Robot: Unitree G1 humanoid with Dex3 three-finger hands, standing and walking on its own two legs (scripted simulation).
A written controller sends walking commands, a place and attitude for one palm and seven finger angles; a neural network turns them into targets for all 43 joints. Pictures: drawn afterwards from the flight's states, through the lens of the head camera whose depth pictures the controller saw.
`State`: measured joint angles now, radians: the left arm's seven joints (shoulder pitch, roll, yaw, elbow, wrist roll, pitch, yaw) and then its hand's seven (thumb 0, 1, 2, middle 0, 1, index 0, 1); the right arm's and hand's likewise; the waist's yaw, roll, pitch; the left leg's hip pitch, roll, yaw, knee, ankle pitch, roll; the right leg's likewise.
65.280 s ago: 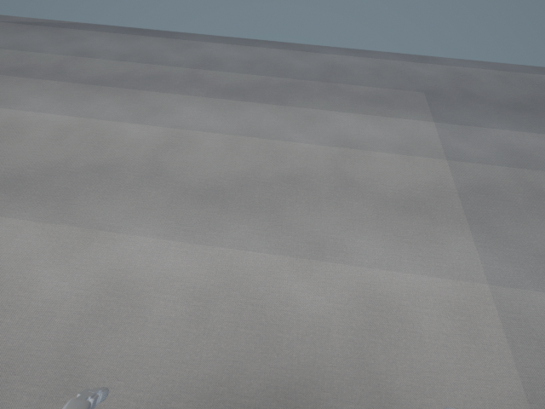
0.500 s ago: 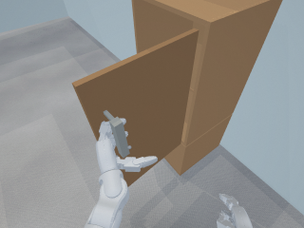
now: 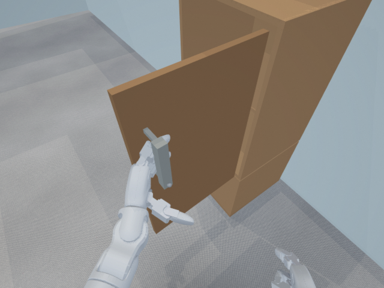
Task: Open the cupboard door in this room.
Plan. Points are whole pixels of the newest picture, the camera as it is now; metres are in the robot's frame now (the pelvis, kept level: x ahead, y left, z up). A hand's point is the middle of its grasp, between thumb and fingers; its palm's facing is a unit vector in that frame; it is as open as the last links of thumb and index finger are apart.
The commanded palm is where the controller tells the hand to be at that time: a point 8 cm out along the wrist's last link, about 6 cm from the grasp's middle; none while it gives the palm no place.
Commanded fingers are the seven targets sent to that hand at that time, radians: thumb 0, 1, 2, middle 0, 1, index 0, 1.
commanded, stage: slide the hand sideways off the handle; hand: left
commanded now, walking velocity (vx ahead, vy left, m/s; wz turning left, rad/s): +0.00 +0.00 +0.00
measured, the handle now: (157, 159) +0.36 +0.10 +0.08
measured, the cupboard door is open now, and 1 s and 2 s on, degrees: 93 94 94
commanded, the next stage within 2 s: draw the hand back to the body in 1.06 s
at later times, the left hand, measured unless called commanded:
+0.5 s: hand (153, 205) +0.26 +0.09 +0.07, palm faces -0.09 -1.00 -0.03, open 16.2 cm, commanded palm +0.23 +0.15 +0.08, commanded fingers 0.00 -0.50 0.30 -0.15 -0.30 -0.15 -0.30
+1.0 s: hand (120, 231) +0.21 +0.14 +0.07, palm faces -0.04 -1.00 -0.06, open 16.3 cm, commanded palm +0.18 +0.20 +0.08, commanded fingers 0.00 -0.50 0.30 -0.15 -0.30 -0.15 -0.30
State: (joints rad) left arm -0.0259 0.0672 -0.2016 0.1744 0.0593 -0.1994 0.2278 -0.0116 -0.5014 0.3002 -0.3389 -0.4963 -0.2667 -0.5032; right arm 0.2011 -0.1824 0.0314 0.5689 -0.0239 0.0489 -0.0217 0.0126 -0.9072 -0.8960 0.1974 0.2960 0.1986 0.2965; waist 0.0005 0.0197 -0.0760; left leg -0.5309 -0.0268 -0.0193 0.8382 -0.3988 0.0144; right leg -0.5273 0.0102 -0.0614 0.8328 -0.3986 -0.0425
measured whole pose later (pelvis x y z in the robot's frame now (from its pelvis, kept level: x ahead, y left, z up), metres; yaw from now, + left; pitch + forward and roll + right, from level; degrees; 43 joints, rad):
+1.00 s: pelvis +0.02 -0.01 -0.01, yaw +0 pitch +8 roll -1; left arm 0.56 0.20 0.05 -0.26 -0.22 -0.27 -0.19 -0.01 -0.50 0.30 -0.16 -0.30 -0.16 -0.30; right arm 0.27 -0.24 0.02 0.45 0.03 -0.10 -0.04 0.01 -0.91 -0.90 0.20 0.30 0.20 0.30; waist 0.01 0.04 -0.12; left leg -0.60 -0.01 -0.04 0.94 -0.48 0.00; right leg -0.59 0.03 -0.08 0.91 -0.47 -0.06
